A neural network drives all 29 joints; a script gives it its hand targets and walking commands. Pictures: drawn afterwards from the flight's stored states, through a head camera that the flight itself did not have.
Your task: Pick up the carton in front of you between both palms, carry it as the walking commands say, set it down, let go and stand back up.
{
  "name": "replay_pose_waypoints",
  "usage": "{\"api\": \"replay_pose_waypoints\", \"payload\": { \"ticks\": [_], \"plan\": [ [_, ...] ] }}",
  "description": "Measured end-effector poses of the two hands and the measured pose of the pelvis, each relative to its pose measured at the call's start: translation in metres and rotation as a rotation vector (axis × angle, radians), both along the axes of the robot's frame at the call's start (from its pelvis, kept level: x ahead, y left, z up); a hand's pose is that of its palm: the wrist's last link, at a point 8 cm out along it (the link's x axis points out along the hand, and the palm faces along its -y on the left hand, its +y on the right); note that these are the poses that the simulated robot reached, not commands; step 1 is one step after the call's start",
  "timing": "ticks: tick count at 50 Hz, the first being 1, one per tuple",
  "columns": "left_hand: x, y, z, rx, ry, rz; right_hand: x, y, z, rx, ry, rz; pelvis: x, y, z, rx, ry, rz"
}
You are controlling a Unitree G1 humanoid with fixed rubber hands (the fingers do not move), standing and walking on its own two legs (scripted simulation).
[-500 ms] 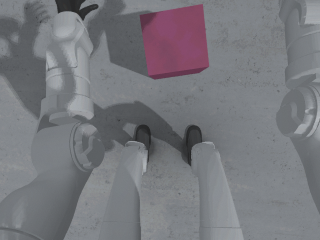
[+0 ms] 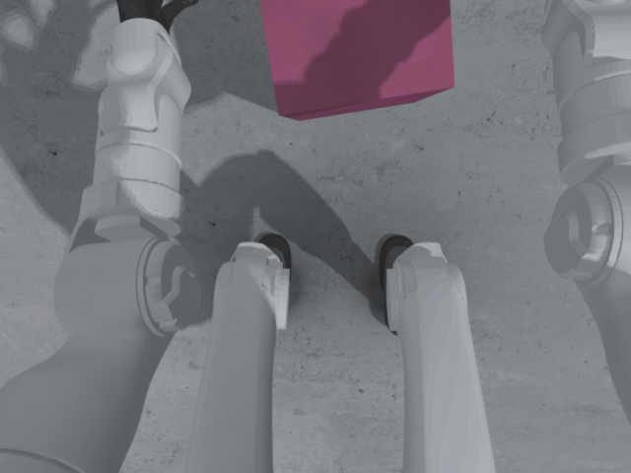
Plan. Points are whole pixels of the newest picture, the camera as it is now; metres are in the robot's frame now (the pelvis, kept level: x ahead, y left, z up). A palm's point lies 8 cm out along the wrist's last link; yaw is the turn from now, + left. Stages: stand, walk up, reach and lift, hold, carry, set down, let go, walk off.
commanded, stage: reach and lift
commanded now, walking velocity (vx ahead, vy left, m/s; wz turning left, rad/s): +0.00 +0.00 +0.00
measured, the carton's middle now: (351, 35) +0.55 -0.04 -0.38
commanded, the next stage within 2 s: none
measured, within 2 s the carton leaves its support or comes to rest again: leaves its support in 1.28 s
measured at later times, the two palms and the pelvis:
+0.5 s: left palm (207, 52) +0.53 +0.15 -0.32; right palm (489, 9) +0.56 -0.21 -0.32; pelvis -0.03 +0.00 -0.13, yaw +1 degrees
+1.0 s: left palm (232, 51) +0.53 +0.12 -0.31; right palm (473, 9) +0.55 -0.18 -0.31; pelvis -0.04 +0.00 -0.13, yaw +1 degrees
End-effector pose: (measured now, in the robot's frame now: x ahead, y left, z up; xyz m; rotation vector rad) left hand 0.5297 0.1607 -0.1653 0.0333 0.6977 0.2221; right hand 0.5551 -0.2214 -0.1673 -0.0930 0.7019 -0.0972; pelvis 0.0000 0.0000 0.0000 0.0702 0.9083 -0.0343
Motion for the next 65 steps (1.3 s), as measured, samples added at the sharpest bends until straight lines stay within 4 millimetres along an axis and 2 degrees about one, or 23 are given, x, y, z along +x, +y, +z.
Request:
{"api": "replay_pose_waypoints", "payload": {
  "ticks": [6,11,20,25,32,41,47,56,62,65],
  "plan": [
    [0.001,-0.001,-0.048,-0.005,-0.004,-0.007,0.001,-0.003,-0.048,0.000,-0.020,0.006,-0.020,0.002,-0.056,0.004,-0.085,0.001],
    [0.002,-0.003,-0.079,-0.012,0.013,-0.010,0.003,0.004,-0.079,0.012,-0.005,0.021,-0.031,0.001,-0.088,0.006,-0.151,0.001],
    [-0.001,-0.006,-0.136,-0.035,0.048,-0.025,-0.002,0.011,-0.139,0.005,0.044,0.035,-0.033,-0.004,-0.120,-0.001,-0.242,0.017],
    [-0.001,-0.006,-0.155,-0.028,0.046,-0.029,0.001,0.013,-0.155,0.008,0.032,0.034,-0.028,-0.004,-0.131,-0.005,-0.275,0.018],
    [0.002,-0.014,-0.151,-0.028,0.016,-0.034,0.005,0.015,-0.150,0.009,-0.003,0.042,-0.024,-0.003,-0.139,-0.002,-0.283,0.023],
    [-0.003,-0.020,-0.142,-0.035,0.031,-0.042,-0.002,0.023,-0.143,0.024,0.018,0.060,-0.031,-0.003,-0.134,0.002,-0.280,0.019],
    [-0.003,-0.042,-0.145,-0.066,0.028,-0.061,-0.002,0.036,-0.144,0.037,0.019,0.077,-0.035,-0.003,-0.131,0.000,-0.300,0.018],
    [0.001,-0.038,-0.145,-0.086,0.041,-0.057,0.000,0.038,-0.143,0.052,0.042,0.102,-0.031,-0.005,-0.140,-0.005,-0.313,0.022],
    [0.005,-0.037,-0.142,-0.079,0.046,-0.044,-0.006,0.040,-0.144,0.072,0.038,0.093,-0.024,-0.004,-0.142,-0.012,-0.286,0.027],
    [0.003,-0.040,-0.134,-0.071,0.044,-0.025,-0.011,0.040,-0.139,0.055,0.039,0.072,-0.021,-0.003,-0.140,-0.014,-0.264,0.024]
  ]
}}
